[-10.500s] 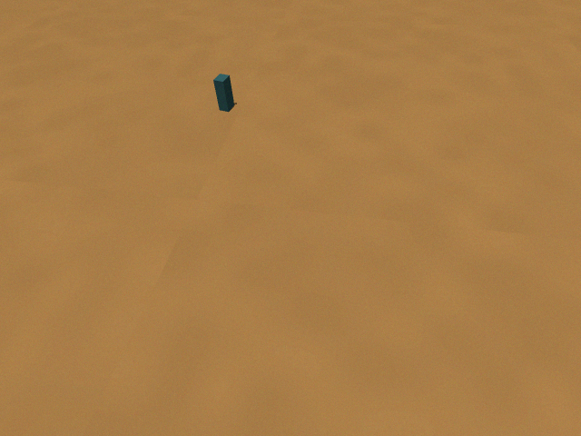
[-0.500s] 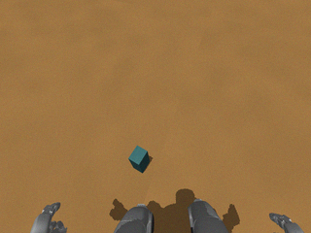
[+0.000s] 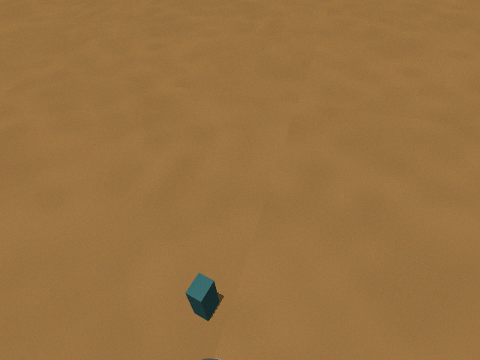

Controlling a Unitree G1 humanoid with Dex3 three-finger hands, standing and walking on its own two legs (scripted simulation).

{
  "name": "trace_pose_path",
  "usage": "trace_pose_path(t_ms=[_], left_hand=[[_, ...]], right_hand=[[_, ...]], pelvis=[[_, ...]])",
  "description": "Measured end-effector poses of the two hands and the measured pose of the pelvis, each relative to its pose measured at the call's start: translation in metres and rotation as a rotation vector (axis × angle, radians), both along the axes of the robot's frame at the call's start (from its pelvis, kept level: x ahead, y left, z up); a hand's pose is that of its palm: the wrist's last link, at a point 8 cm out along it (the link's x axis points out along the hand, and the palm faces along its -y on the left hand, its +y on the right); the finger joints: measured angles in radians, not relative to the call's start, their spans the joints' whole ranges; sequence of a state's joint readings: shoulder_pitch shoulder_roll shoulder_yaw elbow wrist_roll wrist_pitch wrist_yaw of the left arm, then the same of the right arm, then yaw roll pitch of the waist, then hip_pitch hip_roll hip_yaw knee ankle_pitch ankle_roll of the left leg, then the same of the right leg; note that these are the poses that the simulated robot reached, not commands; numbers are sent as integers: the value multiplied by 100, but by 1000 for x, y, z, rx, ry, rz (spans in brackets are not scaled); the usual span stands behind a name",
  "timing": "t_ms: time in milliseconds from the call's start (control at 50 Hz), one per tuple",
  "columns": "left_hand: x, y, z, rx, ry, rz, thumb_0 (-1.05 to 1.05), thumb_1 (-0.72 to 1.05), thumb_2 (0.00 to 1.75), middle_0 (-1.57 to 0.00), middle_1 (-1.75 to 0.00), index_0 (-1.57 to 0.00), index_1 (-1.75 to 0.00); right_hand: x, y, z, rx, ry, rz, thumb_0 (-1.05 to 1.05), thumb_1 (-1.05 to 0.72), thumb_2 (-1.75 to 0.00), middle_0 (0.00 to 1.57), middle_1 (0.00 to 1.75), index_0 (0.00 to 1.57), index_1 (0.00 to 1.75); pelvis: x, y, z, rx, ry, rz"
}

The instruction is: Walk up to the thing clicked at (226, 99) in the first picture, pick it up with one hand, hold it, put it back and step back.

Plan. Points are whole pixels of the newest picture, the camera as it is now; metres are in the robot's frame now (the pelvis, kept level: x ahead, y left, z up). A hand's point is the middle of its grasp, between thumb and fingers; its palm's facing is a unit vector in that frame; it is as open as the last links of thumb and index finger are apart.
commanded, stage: walk up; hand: left
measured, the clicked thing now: (203, 297) +0.47 +0.22 -0.66
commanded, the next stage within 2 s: stand in 0.96 s
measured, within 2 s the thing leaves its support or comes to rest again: neither
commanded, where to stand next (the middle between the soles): +0.13 +0.00 m, yaw +1 degrees
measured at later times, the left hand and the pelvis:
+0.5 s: hand out of the picture +0.07 +0.31 -0.16, palm faces +0.10 -0.94 -0.34, open 7.4 cm; pelvis +0.03 +0.04 +0.00, yaw +5 degrees
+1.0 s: hand out of the picture +0.05 +0.30 -0.15, palm faces +0.04 -0.92 -0.39, open 7.4 cm; pelvis +0.00 +0.02 +0.00, yaw +4 degrees
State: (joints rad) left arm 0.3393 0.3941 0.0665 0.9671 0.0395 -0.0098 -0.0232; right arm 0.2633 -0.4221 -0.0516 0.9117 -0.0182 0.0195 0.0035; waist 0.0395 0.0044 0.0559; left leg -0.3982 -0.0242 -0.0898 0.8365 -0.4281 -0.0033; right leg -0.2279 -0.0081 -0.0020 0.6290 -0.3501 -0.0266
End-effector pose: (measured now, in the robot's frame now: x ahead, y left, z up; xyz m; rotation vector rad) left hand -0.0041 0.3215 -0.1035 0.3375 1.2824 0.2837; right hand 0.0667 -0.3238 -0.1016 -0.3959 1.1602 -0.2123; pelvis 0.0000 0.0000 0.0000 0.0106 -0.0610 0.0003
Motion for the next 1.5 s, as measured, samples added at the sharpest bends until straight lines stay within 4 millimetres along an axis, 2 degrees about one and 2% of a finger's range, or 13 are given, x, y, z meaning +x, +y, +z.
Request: trace_pose_path(t_ms=[120, 220, 380, 480, 580, 700, 840, 980, 1060, 1140, 1300, 1400, 1500], left_hand=[[-5, -6, 21, 19, -20, 33, 1, 90, 89, -21, -30, -21, -30], [1, 8, 27, 32, -52, 61, 1, 90, 89, -21, -30, -21, -30], [27, 36, -13, -14, -17, 107, 1, 90, 89, -21, -30, -20, -30], [57, 30, -23, -60, -48, 77, 1, 91, 89, -21, -30, -20, -30], [70, 23, -25, -65, -59, 41, 1, 91, 89, -21, -30, -20, -30], [56, 14, -24, -15, -45, 10, 1, 91, 89, -21, -30, -20, -30], [32, 6, -8, 11, -15, -5, 1, 90, 89, -21, -30, -21, -30], [43, 18, -7, -9, -78, -19, 1, 90, 89, -21, -30, -21, -30], [58, 14, -4, -18, -120, 8, 1, 91, 89, -21, -30, -20, -30], [68, 2, -1, -42, -134, -21, 1, 91, 89, -21, -30, -20, -30], [82, -17, 8, -77, -159, -38, 1, 91, 89, -21, -30, -20, -30], [79, -19, 12, -69, -159, -28, 1, 90, 89, -21, -30, -20, -30], [67, -17, 12, -56, -123, -6, 1, 90, 89, -21, -30, -20, -30]], right_hand=[[1, 7, -13, 59, 69, 34, 1, -90, -90, 21, 29, 20, 30], [25, 27, -13, 86, 88, 92, 1, -90, -90, 21, 29, 20, 30], [91, 67, -6, 33, -44, 144, 1, -90, -90, 21, 29, 20, 30], [113, 83, 6, 24, -97, 152, 0, -90, -90, 21, 29, 20, 30], [124, 79, 10, 18, -141, 153, 0, -90, -90, 21, 30, 21, 30], [111, 51, -6, 26, -145, 119, 0, -90, -90, 21, 30, 21, 30], [57, 31, -18, 45, -32, 47, 0, -90, -90, 21, 29, 20, 30], [-4, 34, -18, 41, 75, 33, 0, -90, -90, 21, 29, 20, 30], [-24, 36, -14, 32, 123, 8, 1, -90, -90, 21, 29, 20, 30], [-17, 41, -12, 52, 102, -22, 1, -90, -90, 21, 29, 20, 30], [22, 48, -4, 89, 5, 23, 1, -90, -90, 21, 29, 20, 30], [40, 47, 0, 99, -26, 48, 0, -90, -90, 21, 29, 20, 30], [43, 42, 1, 95, -13, 59, 0, -90, -90, 21, 29, 20, 30]], pelvis=[[9, 2, 8, -2, 11, 42], [22, 11, 10, -1, 7, 80], [35, 36, -6, 1, -7, 96], [33, 39, -3, -14, 0, 89], [24, 35, -4, -23, 8, 67], [6, 18, -15, -31, 8, 47], [-5, 12, -7, 5, 16, 45], [-3, 21, -6, 42, 17, 66], [-2, 19, 0, 22, 10, 74], [-5, 16, 6, 5, -1, 70], [-6, 12, 15, 1, -1, 71], [-6, 7, 18, 0, 2, 76], [-5, 3, 19, -3, 11, 79]])
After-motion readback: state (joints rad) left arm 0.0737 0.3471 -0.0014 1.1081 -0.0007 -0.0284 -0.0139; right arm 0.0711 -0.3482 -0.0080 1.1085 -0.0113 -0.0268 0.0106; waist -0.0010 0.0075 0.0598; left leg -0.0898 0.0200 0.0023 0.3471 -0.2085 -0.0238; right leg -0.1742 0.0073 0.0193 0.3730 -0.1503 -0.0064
